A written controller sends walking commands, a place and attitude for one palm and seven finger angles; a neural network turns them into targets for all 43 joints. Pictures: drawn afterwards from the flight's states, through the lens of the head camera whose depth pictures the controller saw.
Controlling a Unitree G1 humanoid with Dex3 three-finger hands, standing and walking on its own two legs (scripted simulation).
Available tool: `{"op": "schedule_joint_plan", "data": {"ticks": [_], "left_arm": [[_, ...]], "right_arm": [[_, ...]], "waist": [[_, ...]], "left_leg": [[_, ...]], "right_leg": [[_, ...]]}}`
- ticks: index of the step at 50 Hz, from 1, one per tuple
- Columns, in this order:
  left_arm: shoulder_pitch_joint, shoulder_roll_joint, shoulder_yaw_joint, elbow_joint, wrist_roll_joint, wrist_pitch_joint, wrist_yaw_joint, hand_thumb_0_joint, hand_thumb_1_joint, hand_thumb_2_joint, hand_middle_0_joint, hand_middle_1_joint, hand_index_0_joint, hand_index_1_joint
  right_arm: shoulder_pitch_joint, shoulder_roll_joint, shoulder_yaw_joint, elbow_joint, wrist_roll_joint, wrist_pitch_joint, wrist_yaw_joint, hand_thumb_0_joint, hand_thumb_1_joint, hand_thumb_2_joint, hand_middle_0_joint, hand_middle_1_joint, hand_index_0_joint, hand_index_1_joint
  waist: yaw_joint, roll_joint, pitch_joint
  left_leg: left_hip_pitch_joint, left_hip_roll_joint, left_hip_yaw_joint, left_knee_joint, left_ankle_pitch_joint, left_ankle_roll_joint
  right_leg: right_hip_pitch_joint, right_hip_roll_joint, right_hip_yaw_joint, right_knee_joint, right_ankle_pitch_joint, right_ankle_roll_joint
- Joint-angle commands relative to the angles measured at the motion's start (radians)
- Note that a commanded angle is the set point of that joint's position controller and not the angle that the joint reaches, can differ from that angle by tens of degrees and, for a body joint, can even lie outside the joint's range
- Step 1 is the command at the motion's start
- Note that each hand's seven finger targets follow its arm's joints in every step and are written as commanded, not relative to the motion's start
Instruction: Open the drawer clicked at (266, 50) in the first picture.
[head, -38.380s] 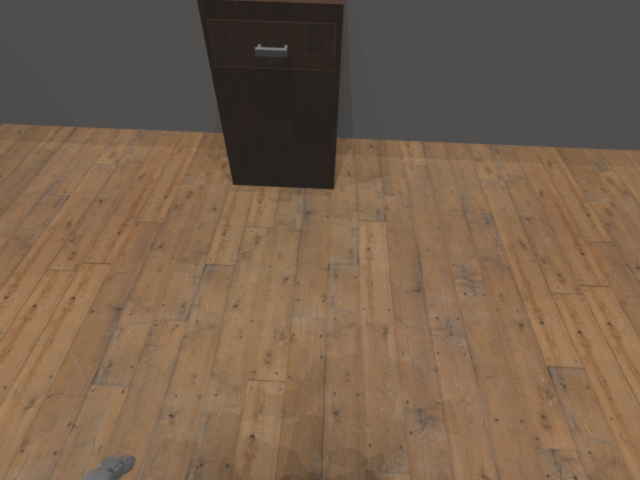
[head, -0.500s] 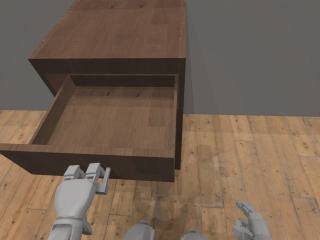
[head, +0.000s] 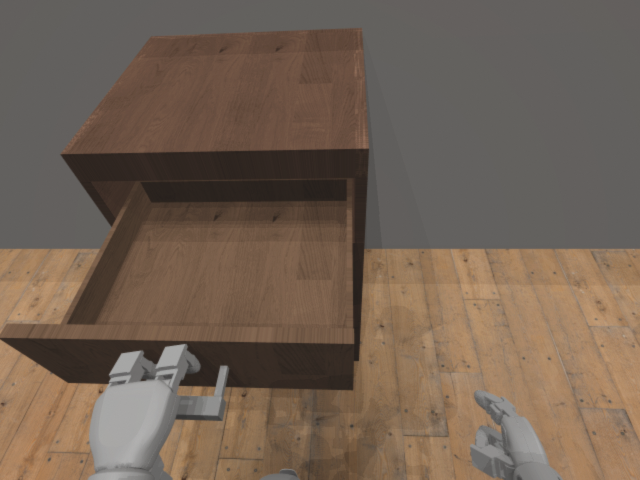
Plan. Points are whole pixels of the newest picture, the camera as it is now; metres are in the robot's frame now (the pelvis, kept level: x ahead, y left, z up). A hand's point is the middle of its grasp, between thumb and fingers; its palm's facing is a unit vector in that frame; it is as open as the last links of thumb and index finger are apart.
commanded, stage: lift the hand off the handle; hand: left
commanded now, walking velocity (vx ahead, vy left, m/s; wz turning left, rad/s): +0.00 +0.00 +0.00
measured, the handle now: (184, 390) +0.24 +0.21 -0.04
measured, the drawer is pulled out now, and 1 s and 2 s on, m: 0.29 0.29 0.29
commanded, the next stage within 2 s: draw the hand back to the body in 1.66 s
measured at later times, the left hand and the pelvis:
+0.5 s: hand (159, 413) +0.20 +0.21 +0.02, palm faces +0.03 -0.14 -0.99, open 13.8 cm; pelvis +0.00 +0.01 +0.01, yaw +0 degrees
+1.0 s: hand (137, 400) +0.20 +0.21 +0.06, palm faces +0.03 -0.14 -0.99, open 13.9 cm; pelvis +0.00 +0.00 +0.03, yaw +0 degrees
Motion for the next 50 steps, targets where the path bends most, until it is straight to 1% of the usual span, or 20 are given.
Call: {"op": "schedule_joint_plan", "data": {"ticks": [1, 3, 7, 11, 17, 18, 20, 22, 23, 26, 30, 32, 33, 39, 41, 43, 44, 45, 49, 50], "left_arm": [[-0.012, 0.127, 0.075, -0.198, -0.017, 0.018, 0.025, 0.0, -0.5, 0.3, -0.3, -1.2, -0.3, -1.2], [-0.032, 0.105, 0.037, -0.188, -0.018, 0.026, 0.007, 0.0, -0.5, 0.3, -0.3, -1.2, -0.3, -1.2], [-0.083, 0.107, 0.012, -0.251, -0.013, 0.021, -0.025, 0.0, -0.5, 0.3, -0.3, -1.2, -0.3, -1.2], [-0.071, 0.149, 0.057, -0.288, -0.01, 0.002, -0.029, 0.0, -0.5, 0.3, -0.3, -1.2, -0.3, -1.2], [-0.008, 0.134, 0.06, -0.291, 0.006, 0.028, -0.018, 0.0, -0.5, 0.3, -0.3, -1.2, -0.3, -1.2], [-0.024, 0.116, 0.042, -0.29, -0.003, 0.035, -0.02, 0.0, -0.5, 0.3, -0.3, -1.2, -0.3, -1.2], [-0.063, 0.109, 0.028, -0.306, -0.003, 0.053, -0.026, 0.0, -0.5, 0.3, -0.3, -1.2, -0.3, -1.2], [-0.027, 0.129, 0.041, -0.316, -0.016, 0.062, -0.038, 0.0, -0.5, 0.3, -0.3, -1.2, -0.3, -1.2], [-0.047, 0.118, 0.021, -0.327, -0.03, 0.061, -0.044, 0.0, -0.5, 0.3, -0.3, -1.2, -0.3, -1.2], [-0.046, 0.181, 0.084, -0.343, -0.04, 0.057, -0.054, 0.0, -0.5, 0.3, -0.3, -1.2, -0.3, -1.2], [-0.029, 0.142, 0.043, -0.353, -0.043, 0.042, -0.073, 0.0, -0.5, 0.3, -0.3, -1.2, -0.3, -1.2], [0.001, 0.154, 0.058, -0.365, -0.048, 0.044, -0.087, 0.0, -0.5, 0.3, -0.3, -1.2, -0.3, -1.2], [-0.026, 0.154, 0.052, -0.365, -0.055, 0.045, -0.093, 0.0, -0.5, 0.3, -0.3, -1.2, -0.3, -1.2], [0.014, 0.183, 0.088, -0.401, -0.057, 0.035, -0.113, 0.0, -0.5, 0.3, -0.3, -1.2, -0.3, -1.2], [0.003, 0.196, 0.105, -0.404, -0.077, 0.031, -0.117, 0.0, -0.5, 0.3, -0.3, -1.2, -0.3, -1.2], [-0.022, 0.217, 0.122, -0.394, -0.067, 0.032, -0.121, 0.0, -0.5, 0.3, -0.3, -1.2, -0.3, -1.2], [-0.054, 0.225, 0.128, -0.414, -0.055, 0.034, -0.123, 0.0, -0.5, 0.3, -0.3, -1.2, -0.3, -1.2], [-0.065, 0.189, 0.09, -0.414, -0.06, 0.033, -0.124, 0.0, -0.5, 0.3, -0.3, -1.2, -0.3, -1.2], [-0.065, 0.204, 0.102, -0.444, -0.076, 0.036, -0.147, 0.0, -0.5, 0.3, -0.3, -1.2, -0.3, -1.2], [-0.066, 0.171, 0.065, -0.449, -0.087, 0.035, -0.153, 0.0, -0.5, 0.3, -0.3, -1.2, -0.3, -1.2]], "right_arm": [[-0.112, -0.102, -0.022, -0.173, 0.01, -0.044, -0.001, 0.0, -0.9, -0.9, 0.2, 0.3, 0.2, 0.3], [-0.111, -0.1, -0.022, -0.174, 0.015, -0.045, -0.002, 0.0, -0.9, -0.9, 0.2, 0.3, 0.2, 0.3], [-0.106, -0.1, -0.016, -0.182, 0.011, -0.044, 0.001, 0.0, -0.9, -0.9, 0.2, 0.3, 0.2, 0.3], [-0.102, -0.097, -0.013, -0.186, 0.008, -0.044, -0.003, 0.0, -0.9, -0.9, 0.2, 0.3, 0.2, 0.3], [-0.104, -0.095, -0.011, -0.207, 0.01, -0.034, 0.02, 0.0, -0.9, -0.9, 0.2, 0.3, 0.2, 0.3], [-0.112, -0.092, -0.012, -0.207, 0.018, -0.034, 0.018, 0.0, -0.9, -0.9, 0.2, 0.3, 0.2, 0.3], [-0.113, -0.095, -0.013, -0.208, 0.017, -0.032, 0.019, 0.0, -0.9, -0.9, 0.2, 0.3, 0.2, 0.3], [-0.113, -0.094, -0.011, -0.215, 0.022, -0.034, 0.018, 0.0, -0.9, -0.9, 0.2, 0.3, 0.2, 0.3], [-0.119, -0.091, -0.012, -0.214, 0.029, -0.035, 0.012, 0.0, -0.9, -0.9, 0.2, 0.3, 0.2, 0.3], [-0.124, -0.095, -0.006, -0.211, 0.028, -0.037, 0.005, 0.0, -0.9, -0.9, 0.2, 0.3, 0.2, 0.3], [-0.122, -0.09, -0.006, -0.202, 0.029, -0.048, 0.005, 0.0, -0.9, -0.9, 0.2, 0.3, 0.2, 0.3], [-0.119, -0.092, -0.004, -0.205, 0.027, -0.049, 0.011, 0.0, -0.9, -0.9, 0.2, 0.3, 0.2, 0.3], [-0.125, -0.091, -0.007, -0.2, 0.032, -0.047, 0.008, 0.0, -0.9, -0.9, 0.2, 0.3, 0.2, 0.3], [-0.122, -0.095, -0.005, -0.207, 0.022, -0.052, 0.011, 0.0, -0.9, -0.9, 0.2, 0.3, 0.2, 0.3], [-0.13, -0.094, -0.005, -0.199, 0.032, -0.054, 0.004, 0.0, -0.9, -0.9, 0.2, 0.3, 0.2, 0.3], [-0.135, -0.094, -0.004, -0.196, 0.03, -0.051, 0.0, 0.0, -0.9, -0.9, 0.2, 0.3, 0.2, 0.3], [-0.134, -0.099, -0.003, -0.198, 0.021, -0.049, 0.001, 0.0, -0.9, -0.9, 0.2, 0.3, 0.2, 0.3], [-0.132, -0.093, -0.005, -0.197, 0.027, -0.052, 0.001, 0.0, -0.9, -0.9, 0.2, 0.3, 0.2, 0.3], [-0.128, -0.096, -0.009, -0.199, 0.025, -0.055, 0.0, 0.0, -0.9, -0.9, 0.2, 0.3, 0.2, 0.3], [-0.132, -0.09, -0.009, -0.198, 0.032, -0.058, -0.002, 0.0, -0.9, -0.9, 0.2, 0.3, 0.2, 0.3]], "waist": [[-0.004, -0.066, -0.14], [-0.012, -0.087, -0.095], [-0.007, -0.064, -0.129], [0.008, -0.045, -0.128], [0.022, -0.039, -0.109], [0.012, -0.023, -0.075], [0.006, -0.049, -0.091], [0.023, -0.051, -0.121], [0.009, -0.054, -0.099], [0.021, -0.076, -0.11], [0.015, -0.053, -0.075], [0.027, -0.037, -0.092], [0.011, -0.048, -0.053], [0.03, -0.066, -0.077], [0.022, -0.068, -0.049], [0.017, -0.082, -0.023], [0.026, -0.058, -0.049], [0.011, -0.038, -0.017], [0.026, -0.042, -0.074], [0.012, -0.039, -0.055]], "left_leg": [[0.232, -0.007, -0.042, -0.122, 0.232, 0.021], [0.229, -0.007, -0.044, -0.136, 0.197, 0.025], [0.282, -0.003, -0.042, -0.154, 0.191, 0.027], [0.306, -0.002, -0.046, -0.167, 0.209, 0.023], [0.296, 0.009, -0.047, -0.167, 0.224, 0.01], [0.291, 0.006, -0.05, -0.181, 0.212, 0.013], [0.3, 0.009, -0.049, -0.185, 0.208, 0.013], [0.316, 0.008, -0.047, -0.192, 0.227, 0.015], [0.317, 0.006, -0.049, -0.201, 0.221, 0.021], [0.32, 0.001, -0.047, -0.211, 0.228, 0.02], [0.334, 0.0, -0.039, -0.221, 0.233, 0.024], [0.351, 0.003, -0.038, -0.224, 0.249, 0.02], [0.349, 0.005, -0.042, -0.233, 0.229, 0.022], [0.36, 0.005, -0.035, -0.235, 0.236, 0.02], [0.353, 0.0, -0.039, -0.252, 0.225, 0.021], [0.348, 0.0, -0.038, -0.252, 0.204, 0.021], [0.363, 0.002, -0.037, -0.245, 0.206, 0.019], [0.37, 0.001, -0.039, -0.256, 0.2, 0.021], [0.407, 0.009, -0.039, -0.26, 0.229, 0.022], [0.408, 0.004, -0.039, -0.269, 0.23, 0.025]], "right_leg": [[0.076, -0.049, 0.076, -0.214, 0.359, 0.021], [0.071, -0.052, 0.073, -0.237, 0.319, 0.027], [0.07, -0.057, 0.074, -0.258, 0.269, 0.025], [0.086, -0.052, 0.08, -0.261, 0.282, 0.014], [0.066, -0.039, 0.069, -0.24, 0.261, 0.009], [0.073, -0.042, 0.056, -0.247, 0.262, 0.011], [0.078, -0.044, 0.065, -0.256, 0.256, 0.013], [0.112, -0.043, 0.075, -0.263, 0.275, 0.015], [0.125, -0.05, 0.066, -0.275, 0.288, 0.019], [0.163, -0.053, 0.093, -0.293, 0.317, 0.02], [0.166, -0.059, 0.093, -0.31, 0.34, 0.021], [0.173, -0.057, 0.1, -0.315, 0.336, 0.02], [0.163, -0.056, 0.103, -0.328, 0.318, 0.019], [0.191, -0.063, 0.123, -0.349, 0.335, 0.023], [0.216, -0.068, 0.128, -0.363, 0.348, 0.024], [0.199, -0.068, 0.139, -0.376, 0.316, 0.028], [0.186, -0.068, 0.148, -0.381, 0.297, 0.026], [0.179, -0.07, 0.134, -0.382, 0.286, 0.024], [0.202, -0.067, 0.135, -0.39, 0.3, 0.023], [0.214, -0.073, 0.127, -0.393, 0.316, 0.026]]}}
